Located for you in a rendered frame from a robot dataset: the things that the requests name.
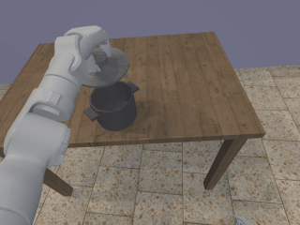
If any left robot forearm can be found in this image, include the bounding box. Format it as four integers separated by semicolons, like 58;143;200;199
3;31;93;155

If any knob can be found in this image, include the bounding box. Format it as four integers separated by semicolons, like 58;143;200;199
92;51;109;68

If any lid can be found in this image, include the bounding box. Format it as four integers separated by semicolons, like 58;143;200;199
82;47;129;88

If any robot right hand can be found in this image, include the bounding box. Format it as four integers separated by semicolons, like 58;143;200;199
232;215;253;225

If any robot left hand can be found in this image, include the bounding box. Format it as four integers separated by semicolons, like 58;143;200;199
66;25;112;73

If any robot left upper arm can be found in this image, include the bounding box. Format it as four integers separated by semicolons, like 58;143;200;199
0;112;71;225

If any table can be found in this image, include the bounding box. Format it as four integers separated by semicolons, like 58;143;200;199
0;31;266;197

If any pot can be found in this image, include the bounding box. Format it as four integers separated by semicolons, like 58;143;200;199
83;81;140;131

